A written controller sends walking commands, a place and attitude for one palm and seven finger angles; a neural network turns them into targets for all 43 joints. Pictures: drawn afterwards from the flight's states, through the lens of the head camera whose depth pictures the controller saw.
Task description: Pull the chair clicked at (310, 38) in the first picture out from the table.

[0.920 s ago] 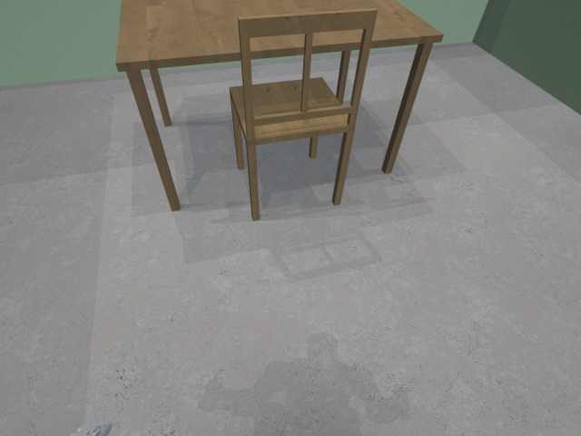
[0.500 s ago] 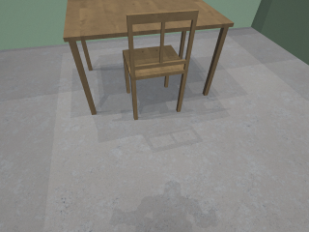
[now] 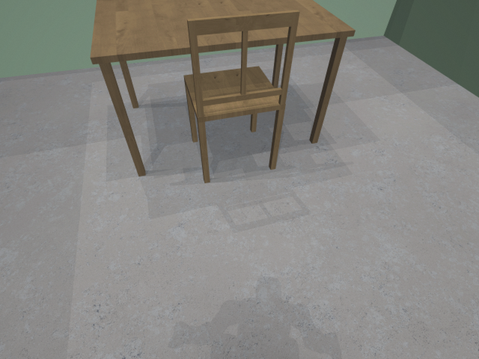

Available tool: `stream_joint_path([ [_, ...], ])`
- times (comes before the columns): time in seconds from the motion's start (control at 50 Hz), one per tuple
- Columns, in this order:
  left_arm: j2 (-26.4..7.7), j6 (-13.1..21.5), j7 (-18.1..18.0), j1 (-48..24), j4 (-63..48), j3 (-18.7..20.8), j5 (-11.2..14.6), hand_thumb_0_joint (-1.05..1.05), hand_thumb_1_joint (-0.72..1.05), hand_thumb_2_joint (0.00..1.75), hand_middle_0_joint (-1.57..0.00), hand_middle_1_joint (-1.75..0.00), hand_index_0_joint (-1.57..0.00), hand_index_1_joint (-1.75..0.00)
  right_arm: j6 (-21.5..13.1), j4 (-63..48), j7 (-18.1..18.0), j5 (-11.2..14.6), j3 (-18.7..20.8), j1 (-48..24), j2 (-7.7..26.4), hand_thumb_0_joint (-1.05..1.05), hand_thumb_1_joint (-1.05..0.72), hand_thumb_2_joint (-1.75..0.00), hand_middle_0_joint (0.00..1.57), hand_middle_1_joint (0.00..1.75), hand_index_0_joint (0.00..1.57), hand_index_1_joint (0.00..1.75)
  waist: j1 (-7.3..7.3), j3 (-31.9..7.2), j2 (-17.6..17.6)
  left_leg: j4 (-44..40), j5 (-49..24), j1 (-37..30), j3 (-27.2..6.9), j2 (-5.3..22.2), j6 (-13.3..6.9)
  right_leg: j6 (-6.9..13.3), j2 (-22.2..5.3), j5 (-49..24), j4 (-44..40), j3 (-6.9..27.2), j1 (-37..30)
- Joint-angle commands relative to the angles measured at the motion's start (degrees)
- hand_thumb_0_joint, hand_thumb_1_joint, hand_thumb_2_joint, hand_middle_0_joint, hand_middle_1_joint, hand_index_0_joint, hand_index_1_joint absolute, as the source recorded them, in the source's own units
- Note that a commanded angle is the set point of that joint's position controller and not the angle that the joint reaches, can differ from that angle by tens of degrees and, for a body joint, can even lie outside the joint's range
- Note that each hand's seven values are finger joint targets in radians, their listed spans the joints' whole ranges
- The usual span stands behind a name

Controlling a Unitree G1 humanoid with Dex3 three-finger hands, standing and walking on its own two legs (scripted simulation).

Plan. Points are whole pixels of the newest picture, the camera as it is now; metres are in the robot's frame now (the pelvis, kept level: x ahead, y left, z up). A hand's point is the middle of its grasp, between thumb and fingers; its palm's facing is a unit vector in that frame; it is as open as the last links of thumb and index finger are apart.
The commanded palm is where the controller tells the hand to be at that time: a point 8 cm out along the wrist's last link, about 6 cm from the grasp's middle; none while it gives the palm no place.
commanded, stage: look at it before walking up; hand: left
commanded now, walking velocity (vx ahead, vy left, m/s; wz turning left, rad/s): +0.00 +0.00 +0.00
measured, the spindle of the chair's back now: (243, 64) +1.22 +0.05 -0.10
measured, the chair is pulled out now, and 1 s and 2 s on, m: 0.00 0.00 0.00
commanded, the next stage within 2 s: walk to a spot facing it in 0.52 s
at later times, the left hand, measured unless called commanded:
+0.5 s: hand out of the picture +0.07 +0.24 -0.16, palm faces -0.02 -0.95 -0.32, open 7.4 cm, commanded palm none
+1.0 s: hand out of the picture +0.06 +0.19 -0.18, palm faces -0.13 -0.96 -0.24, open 7.4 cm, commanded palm none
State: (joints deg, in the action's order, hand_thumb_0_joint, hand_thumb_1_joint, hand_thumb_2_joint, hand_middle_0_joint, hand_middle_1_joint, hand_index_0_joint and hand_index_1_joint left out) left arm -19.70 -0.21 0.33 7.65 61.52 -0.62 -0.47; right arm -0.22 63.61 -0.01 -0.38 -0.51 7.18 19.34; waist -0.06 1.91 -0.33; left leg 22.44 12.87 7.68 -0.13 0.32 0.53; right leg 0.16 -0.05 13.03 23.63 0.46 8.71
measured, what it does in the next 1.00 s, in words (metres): stands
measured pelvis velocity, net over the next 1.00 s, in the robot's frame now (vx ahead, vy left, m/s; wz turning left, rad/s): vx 0.01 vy -0.02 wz -0.18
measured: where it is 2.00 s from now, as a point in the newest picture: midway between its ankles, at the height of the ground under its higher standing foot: (267, 345)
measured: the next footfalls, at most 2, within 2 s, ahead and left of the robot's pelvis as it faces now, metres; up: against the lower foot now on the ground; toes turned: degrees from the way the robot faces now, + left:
left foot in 1.48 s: +0.32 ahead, +0.06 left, +0.00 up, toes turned -19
right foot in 2.00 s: +0.40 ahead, -0.29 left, +0.00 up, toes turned -49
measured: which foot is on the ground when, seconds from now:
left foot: down 0.00-1.00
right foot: down 0.00-1.00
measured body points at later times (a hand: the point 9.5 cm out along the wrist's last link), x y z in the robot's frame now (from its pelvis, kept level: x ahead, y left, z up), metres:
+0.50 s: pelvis +0.00 +0.00 +0.00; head +0.00 +0.00 +0.45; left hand +0.08 +0.29 -0.13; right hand +0.08 -0.30 -0.13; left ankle -0.01 +0.13 -0.74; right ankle +0.00 -0.12 -0.74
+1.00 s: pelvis +0.01 -0.02 -0.02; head +0.01 -0.03 +0.43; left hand +0.07 +0.24 -0.16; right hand +0.03 -0.28 -0.17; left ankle -0.01 +0.13 -0.74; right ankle -0.01 -0.11 -0.74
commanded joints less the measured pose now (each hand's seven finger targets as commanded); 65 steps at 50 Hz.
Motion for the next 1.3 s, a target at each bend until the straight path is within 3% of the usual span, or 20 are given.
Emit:
stream_joint_path([
  [0.0,-11.7,1.7,-1.0,-2.7,-3.9,2.5,-0.1,0.0,0.9,0.9,-0.2,-0.3,-0.2,-0.3,-1.7,-4.0,-0.7,-0.1,2.3,-2.9,11.4,0.0,-0.9,-0.9,0.2,0.3,0.2,0.3,0.18,-3.8,-0.1,-3.7,-8.0,0.3,-5.4,6.1,-2.2,1.9,-6.9,-7.9,-4.5,6.4,-0.4],
  [0.64,-11.6,1.6,-1.0,-1.9,-3.6,2.7,-0.1,0.0,0.9,0.9,-0.2,-0.3,-0.2,-0.3,-1.7,-3.9,-1.0,-0.1,2.6,-2.9,11.6,0.0,-0.9,-0.9,0.2,0.3,0.2,0.3,0.04,-3.6,0.8,-3.6,-11.1,-2.5,-4.3,6.9,-1.9,1.9,-6.5,-12.8,-4.8,6.8,-0.1],
  [0.68,-7.6,0.4,-1.1,0.1,-3.8,2.3,-0.1,0.0,0.9,0.9,-0.2,-0.3,-0.2,-0.3,-1.1,-3.9,-1.3,-0.2,2.0,-0.3,7.2,0.0,-0.9,-0.9,0.2,0.3,0.2,0.3,-0.19,-4.1,0.3,-1.2,-12.3,-2.8,-2.2,7.2,-1.3,1.5,-6.3,-16.4,-2.2,7.4,1.1],
  [0.7,-5.6,-0.4,-1.2,1.5,-4.1,2.0,-0.1,0.0,0.9,0.9,-0.2,-0.3,-0.2,-0.3,-0.5,-4.2,-1.4,-0.2,1.9,1.0,5.0,0.0,-0.9,-0.9,0.2,0.3,0.2,0.3,-0.29,-3.5,0.2,-0.2,-11.1,-2.3,-1.3,7.3,-0.8,1.2,-6.0,-16.2,-1.1,7.8,2.5],
  [0.76,-5.6,-1.5,-1.0,2.8,-6.4,2.8,-0.5,0.0,0.9,0.9,-0.2,-0.3,-0.2,-0.3,0.4,-6.7,-1.8,-0.3,2.9,2.3,5.6,0.0,-0.9,-0.9,0.2,0.3,0.2,0.3,-0.42,-2.0,0.5,1.4,-7.0,-0.6,-0.7,8.4,-1.2,1.3,-4.5,-13.7,2.5,8.6,7.0],
  [0.8,-4.7,-1.9,-0.3,4.0,-7.8,3.2,-0.7,0.0,0.9,0.9,-0.2,-0.3,-0.2,-0.3,0.6,-8.1,-1.6,-0.6,3.6,2.5,6.6,0.0,-0.9,-0.9,0.2,0.3,0.2,0.3,-0.12,-2.4,3.6,-1.1,5.6,-0.6,-3.0,10.7,-2.8,1.1,-1.7,-0.4,5.5,7.5,10.1],
  [0.84,-3.0,-2.2,0.6,4.7,-9.2,3.5,-0.9,0.0,0.9,0.9,-0.2,-0.3,-0.2,-0.3,0.5,-9.4,-1.3,-0.7,4.6,2.5,8.8,0.0,-0.9,-0.9,0.2,0.3,0.2,0.3,-0.09,1.2,9.9,-7.9,20.6,3.1,-9.3,16.5,-6.4,0.3,2.3,11.6,15.2,2.5,13.8],
  [0.86,-2.5,-2.2,0.9,4.6,-10.2,4.0,-1.0,0.0,0.9,0.9,-0.2,-0.3,-0.2,-0.3,0.1,-10.1,-1.1,-0.5,5.0,2.4,9.5,0.0,-0.9,-0.9,0.2,0.3,0.2,0.3,0.04,1.2,11.6,-10.6,22.3,4.7,-11.7,20.4,-8.9,-0.2,1.4,13.8,22.8,-0.2,14.1],
  [0.88,-1.8,-2.1,1.3,4.4,-11.0,4.3,-1.1,0.0,0.9,0.9,-0.2,-0.3,-0.2,-0.3,-0.4,-10.6,-1.1,-0.7,5.2,2.0,9.1,0.0,-0.9,-0.9,0.2,0.3,0.2,0.3,0.39,2.1,11.1,-11.0,20.5,4.8,-11.2,21.7,-10.0,-0.3,-0.5,15.5,25.0,-0.4,15.4],
  [0.9,-1.1,-1.8,1.7,4.9,-11.3,4.5,-1.1,0.0,0.9,0.9,-0.2,-0.3,-0.2,-0.3,-0.6,-10.8,-1.0,-1.0,5.3,1.7,8.6,0.0,-0.9,-0.9,0.2,0.3,0.2,0.3,0.85,2.8,9.7,-9.4,18.4,5.8,-8.3,21.3,-9.5,-0.2,-1.7,15.9,23.3,-1.0,14.0],
  [0.94,1.1,-1.0,2.1,10.1,-10.1,4.6,-1.1,0.0,0.9,0.9,-0.2,-0.3,-0.2,-0.3,-0.7,-10.7,-0.8,-1.1,5.3,1.1,7.4,0.0,-0.9,-0.9,0.2,0.3,0.2,0.3,3.03,2.5,7.6,-1.6,15.6,9.0,-1.7,18.0,-6.9,0.0,-0.7,11.8,15.1,-4.3,5.9],
  [0.96,0.6,-0.5,1.9,15.8,-8.3,4.9,-1.1,0.0,0.9,0.9,-0.2,-0.3,-0.2,-0.3,-0.5,-10.9,-0.6,-0.9,5.2,0.5,6.6,0.0,-0.9,-0.9,0.2,0.3,0.2,0.3,5.71,1.8,3.1,7.9,18.0,14.6,2.5,15.1,-4.5,0.5,0.5,7.9,9.0,-5.0,-1.8],
  [0.98,-3.8,0.7,1.1,21.0,-7.1,5.9,-1.6,0.0,0.9,0.9,-0.2,-0.3,-0.2,-0.3,-0.2,-12.5,-0.3,-0.4,4.4,0.5,2.1,0.0,-0.9,-0.9,0.2,0.3,0.2,0.3,7.29,2.8,-13.1,27.9,23.1,26.4,9.3,7.3,0.0,4.5,-9.0,17.7,-4.7,13.6,-8.0],
  [1.0,-8.5,1.4,0.0,25.1,-6.8,6.5,-1.0,0.0,0.9,0.9,-0.2,-0.3,-0.2,-0.3,-0.8,-16.4,0.3,-0.5,3.5,-4.2,-0.1,0.0,-0.9,-0.9,0.2,0.3,0.2,0.3,8.8,4.7,-20.8,42.2,25.5,37.9,7.2,2.4,1.4,11.4,-21.5,18.8,-15.7,38.1,-7.0],
  [1.02,-7.8,1.8,-0.8,24.7,-7.3,6.5,-0.5,0.0,0.9,0.9,-0.2,-0.3,-0.2,-0.3,-1.2,-17.2,0.3,-0.6,3.9,-6.8,2.1,0.0,-0.9,-0.9,0.2,0.3,0.2,0.3,8.29,4.7,-12.1,45.4,18.9,37.8,0.2,4.6,0.6,14.2,-21.2,21.4,-17.1,41.2,-4.5],
  [1.06,-4.4,2.6,-0.9,17.7,-8.7,5.8,-0.7,0.0,0.9,0.9,-0.2,-0.3,-0.2,-0.3,-1.9,-15.6,0.6,-0.9,4.5,-4.3,1.3,0.0,-0.9,-0.9,0.2,0.3,0.2,0.3,3.63,4.9,-3.7,45.2,10.1,35.8,-1.1,7.3,1.0,13.9,-18.4,18.1,-14.5,32.8,-1.5],
  [1.1,-2.3,3.3,-0.6,15.5,-8.9,5.3,-0.8,0.0,0.9,0.9,-0.2,-0.3,-0.2,-0.3,-1.7,-14.2,0.8,-1.0,4.5,-1.4,-0.3,0.0,-0.9,-0.9,0.2,0.3,0.2,0.3,1.36,3.3,-2.4,41.6,4.5,31.3,0.5,7.3,2.3,11.9,-14.5,5.2,-12.8,22.9,0.2],
  [1.14,-1.5,3.8,-0.5,17.6,-7.8,5.3,-0.7,0.0,0.9,0.9,-0.2,-0.3,-0.2,-0.3,-1.4,-14.0,0.8,-0.8,4.5,-0.6,-1.7,0.0,-0.9,-0.9,0.2,0.3,0.2,0.3,1.4,2.1,-3.9,39.0,1.9,30.1,1.6,6.8,2.9,11.2,-12.5,-2.7,-11.8,18.9,-0.3],
  [1.18,-1.3,3.9,-0.5,19.0,-7.1,5.4,-0.7,0.0,0.9,0.9,-0.2,-0.3,-0.2,-0.3,-1.4,-14.4,1.0,-0.8,4.6,-0.8,-2.7,0.0,-0.9,-0.9,0.2,0.3,0.2,0.3,1.61,1.6,-4.9,37.2,0.0,30.6,2.2,6.2,3.2,10.8,-11.2,-5.3,-11.5,17.1,-1.9],
  [1.28,-0.7,3.9,-0.9,21.4,-5.6,5.6,-1.1,0.0,0.9,0.9,-0.2,-0.3,-0.2,-0.3,-2.1,-17.2,1.3,-0.6,4.5,-6.2,-3.9,0.0,-0.9,-0.9,0.2,0.3,0.2,0.3,3.69,1.5,-6.0,28.8,-0.2,31.6,2.9,5.4,3.2,10.8,-11.1,-8.8,-10.0,17.6,-6.4],
])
